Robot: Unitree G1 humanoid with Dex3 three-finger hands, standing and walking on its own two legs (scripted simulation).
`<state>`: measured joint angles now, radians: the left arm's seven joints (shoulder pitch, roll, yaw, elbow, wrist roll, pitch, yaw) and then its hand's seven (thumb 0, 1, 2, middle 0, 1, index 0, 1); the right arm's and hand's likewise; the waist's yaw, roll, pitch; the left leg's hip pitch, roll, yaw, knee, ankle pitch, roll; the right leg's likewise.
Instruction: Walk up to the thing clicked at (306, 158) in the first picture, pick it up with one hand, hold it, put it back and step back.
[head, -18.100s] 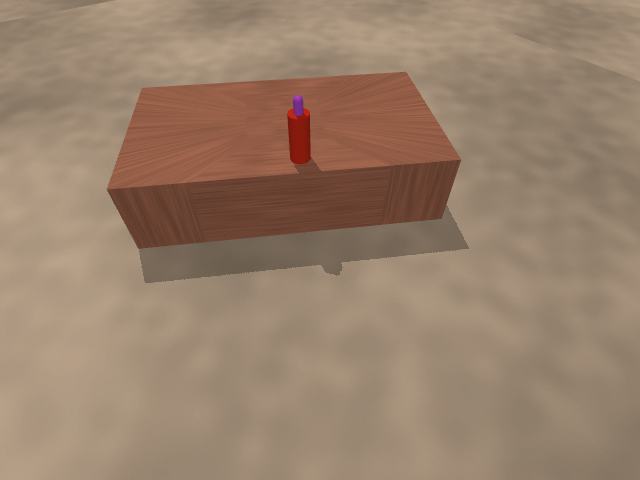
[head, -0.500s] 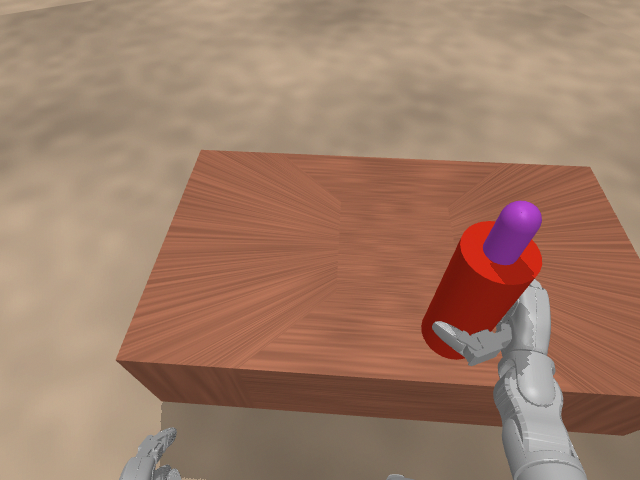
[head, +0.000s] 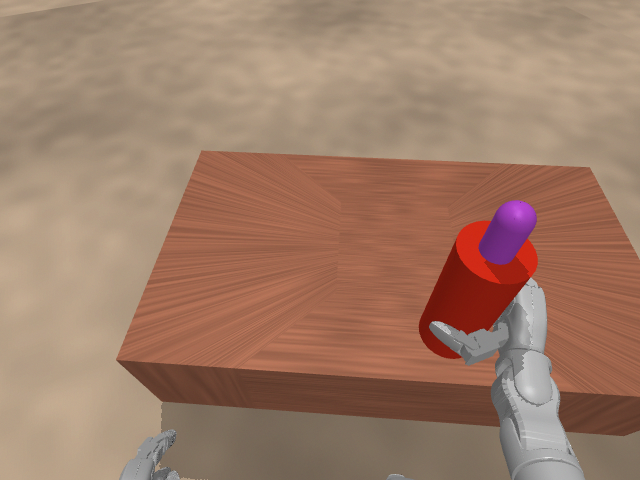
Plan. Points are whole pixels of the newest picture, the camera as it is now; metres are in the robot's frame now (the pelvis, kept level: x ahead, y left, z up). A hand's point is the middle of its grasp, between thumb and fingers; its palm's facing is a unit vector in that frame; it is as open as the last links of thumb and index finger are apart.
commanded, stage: hold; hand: right
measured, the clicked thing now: (476, 283) +0.32 -0.16 +0.09
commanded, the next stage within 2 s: crouch in 0.26 s
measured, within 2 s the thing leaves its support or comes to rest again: neither
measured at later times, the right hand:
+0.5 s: hand (467, 305) +0.33 -0.17 +0.03, palm faces +0.22 +0.98 -0.01, open 11.2 cm
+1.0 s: hand (454, 320) +0.38 -0.21 -0.12, palm faces +0.23 +0.97 -0.01, open 11.2 cm
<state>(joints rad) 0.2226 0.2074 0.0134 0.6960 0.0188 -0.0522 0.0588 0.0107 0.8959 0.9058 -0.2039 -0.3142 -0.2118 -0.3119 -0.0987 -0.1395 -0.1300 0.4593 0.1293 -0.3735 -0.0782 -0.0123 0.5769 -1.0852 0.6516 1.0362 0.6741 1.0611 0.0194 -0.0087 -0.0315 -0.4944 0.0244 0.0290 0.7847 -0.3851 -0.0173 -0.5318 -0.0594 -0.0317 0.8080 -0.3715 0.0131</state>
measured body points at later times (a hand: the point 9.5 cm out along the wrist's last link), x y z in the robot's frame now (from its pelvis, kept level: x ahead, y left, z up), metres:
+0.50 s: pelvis +0.00 +0.00 +0.00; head +0.04 +0.00 +0.45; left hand +0.13 +0.25 -0.11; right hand +0.31 -0.22 +0.03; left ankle +0.01 +0.13 -0.71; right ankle +0.02 -0.13 -0.71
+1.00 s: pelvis -0.03 +0.00 -0.12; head +0.11 -0.02 +0.31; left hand +0.08 +0.28 -0.24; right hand +0.36 -0.26 -0.12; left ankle +0.01 +0.13 -0.71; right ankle +0.02 -0.13 -0.71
